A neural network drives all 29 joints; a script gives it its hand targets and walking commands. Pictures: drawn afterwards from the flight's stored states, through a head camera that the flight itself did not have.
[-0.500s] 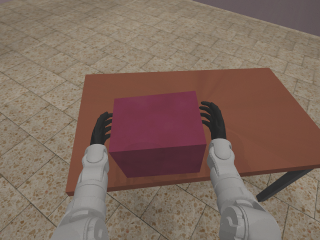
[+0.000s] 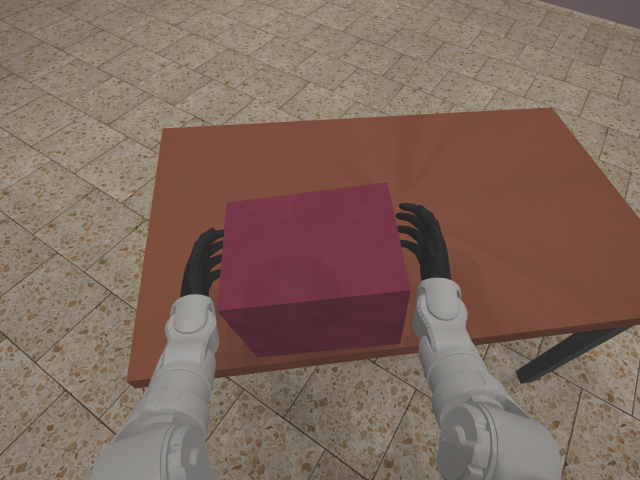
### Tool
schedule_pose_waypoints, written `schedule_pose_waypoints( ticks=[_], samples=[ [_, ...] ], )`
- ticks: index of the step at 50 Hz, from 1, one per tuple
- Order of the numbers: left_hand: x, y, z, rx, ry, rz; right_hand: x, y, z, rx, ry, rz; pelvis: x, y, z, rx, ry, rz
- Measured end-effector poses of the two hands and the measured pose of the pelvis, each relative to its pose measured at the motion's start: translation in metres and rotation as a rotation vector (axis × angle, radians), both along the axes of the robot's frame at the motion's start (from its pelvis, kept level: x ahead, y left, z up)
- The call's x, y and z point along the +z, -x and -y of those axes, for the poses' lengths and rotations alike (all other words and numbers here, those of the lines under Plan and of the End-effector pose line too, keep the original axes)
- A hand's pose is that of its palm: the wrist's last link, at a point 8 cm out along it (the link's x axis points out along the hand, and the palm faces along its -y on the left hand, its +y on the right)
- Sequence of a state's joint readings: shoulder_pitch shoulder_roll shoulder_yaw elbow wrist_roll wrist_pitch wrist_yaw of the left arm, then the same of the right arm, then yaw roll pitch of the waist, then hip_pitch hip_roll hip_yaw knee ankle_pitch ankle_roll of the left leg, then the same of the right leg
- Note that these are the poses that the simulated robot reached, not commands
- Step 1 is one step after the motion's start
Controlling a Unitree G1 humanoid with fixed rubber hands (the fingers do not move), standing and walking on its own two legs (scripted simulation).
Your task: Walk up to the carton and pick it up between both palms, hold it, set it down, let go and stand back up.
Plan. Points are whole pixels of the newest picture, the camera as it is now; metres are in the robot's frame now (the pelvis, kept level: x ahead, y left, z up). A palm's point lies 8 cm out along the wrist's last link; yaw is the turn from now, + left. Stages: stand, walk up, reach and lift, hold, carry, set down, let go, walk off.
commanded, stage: set down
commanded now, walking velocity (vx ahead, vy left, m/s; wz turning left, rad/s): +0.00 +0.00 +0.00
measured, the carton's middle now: (317, 276) +0.40 +0.00 -0.03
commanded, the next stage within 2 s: none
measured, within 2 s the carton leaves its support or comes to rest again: rests again in 1.36 s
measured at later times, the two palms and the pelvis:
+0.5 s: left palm (206, 293) +0.37 +0.16 -0.03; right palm (428, 272) +0.39 -0.15 +0.00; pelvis +0.00 +0.00 -0.01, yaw +0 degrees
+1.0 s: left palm (206, 300) +0.37 +0.16 -0.04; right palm (426, 281) +0.38 -0.15 -0.01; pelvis -0.01 +0.00 -0.01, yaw +0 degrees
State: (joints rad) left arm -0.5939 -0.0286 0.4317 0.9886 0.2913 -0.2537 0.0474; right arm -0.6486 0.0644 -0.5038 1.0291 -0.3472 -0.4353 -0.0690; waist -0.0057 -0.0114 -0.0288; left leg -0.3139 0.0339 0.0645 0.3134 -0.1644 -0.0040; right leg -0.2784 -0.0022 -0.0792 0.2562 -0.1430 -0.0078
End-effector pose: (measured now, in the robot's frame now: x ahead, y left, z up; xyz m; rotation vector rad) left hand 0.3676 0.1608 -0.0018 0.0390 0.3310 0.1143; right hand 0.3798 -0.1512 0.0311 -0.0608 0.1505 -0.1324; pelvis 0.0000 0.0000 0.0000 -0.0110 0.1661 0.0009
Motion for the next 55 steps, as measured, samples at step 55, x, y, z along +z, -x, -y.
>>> schedule_pose_waypoints(
  ticks=[55],
  samples=[
    [-0.039,-0.001,0.004,-0.002,0.008,-0.014,-0.043,0.003,0.005,-0.016,0.000,-0.059,-0.011,0.015,-0.004,0.002,0.004,-0.176]
  ],
)
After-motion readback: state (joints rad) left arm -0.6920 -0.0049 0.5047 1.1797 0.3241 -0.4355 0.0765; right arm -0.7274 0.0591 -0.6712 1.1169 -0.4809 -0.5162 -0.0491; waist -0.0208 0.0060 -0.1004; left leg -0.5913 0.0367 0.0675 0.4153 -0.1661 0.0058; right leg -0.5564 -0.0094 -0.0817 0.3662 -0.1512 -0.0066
